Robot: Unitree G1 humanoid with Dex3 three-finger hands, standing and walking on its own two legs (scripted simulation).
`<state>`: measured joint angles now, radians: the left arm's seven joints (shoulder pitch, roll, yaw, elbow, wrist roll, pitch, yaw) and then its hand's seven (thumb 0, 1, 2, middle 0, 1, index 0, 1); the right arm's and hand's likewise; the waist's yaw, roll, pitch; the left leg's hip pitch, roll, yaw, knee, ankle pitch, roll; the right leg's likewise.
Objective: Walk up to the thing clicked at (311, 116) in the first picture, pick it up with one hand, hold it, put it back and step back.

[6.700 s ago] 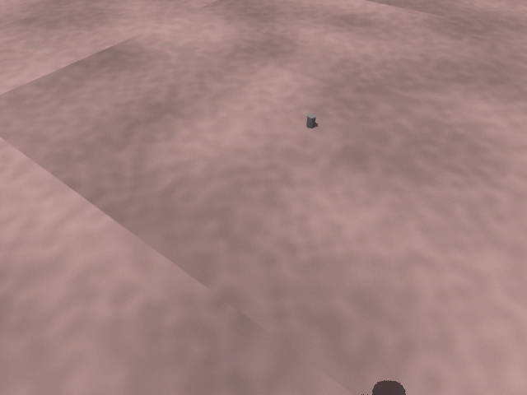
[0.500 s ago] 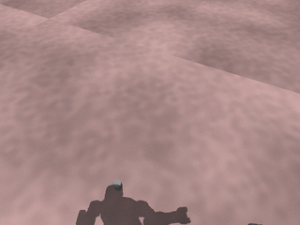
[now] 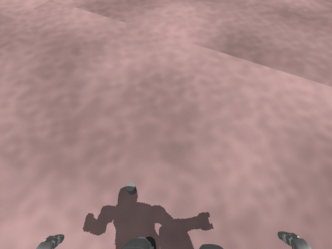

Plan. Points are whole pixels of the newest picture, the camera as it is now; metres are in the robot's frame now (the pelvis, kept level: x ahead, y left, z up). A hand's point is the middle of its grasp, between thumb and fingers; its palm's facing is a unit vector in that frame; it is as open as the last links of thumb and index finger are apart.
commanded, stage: walk up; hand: left
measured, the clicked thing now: (131, 188) +0.47 +0.23 -0.73
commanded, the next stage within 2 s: none
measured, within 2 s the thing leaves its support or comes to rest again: neither
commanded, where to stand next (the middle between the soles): +0.08 +0.00 m, yaw +0 degrees
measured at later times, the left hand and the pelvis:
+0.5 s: hand out of the picture +0.03 +0.27 -0.15, palm faces +0.04 -0.94 -0.35, open 7.4 cm; pelvis +0.02 +0.00 +0.00, yaw +4 degrees
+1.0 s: hand (74, 229) +0.18 +0.27 -0.15, palm faces +0.03 -0.90 -0.43, open 7.4 cm; pelvis +0.02 +0.00 -0.03, yaw +5 degrees
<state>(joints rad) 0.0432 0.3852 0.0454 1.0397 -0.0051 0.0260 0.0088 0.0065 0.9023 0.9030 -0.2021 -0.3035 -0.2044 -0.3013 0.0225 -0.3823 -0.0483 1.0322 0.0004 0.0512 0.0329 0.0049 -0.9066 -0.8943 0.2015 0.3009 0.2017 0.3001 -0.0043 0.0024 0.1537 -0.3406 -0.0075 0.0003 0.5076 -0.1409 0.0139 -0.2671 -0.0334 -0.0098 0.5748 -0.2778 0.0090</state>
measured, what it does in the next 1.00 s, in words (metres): steps on the spot: left foot, then right foot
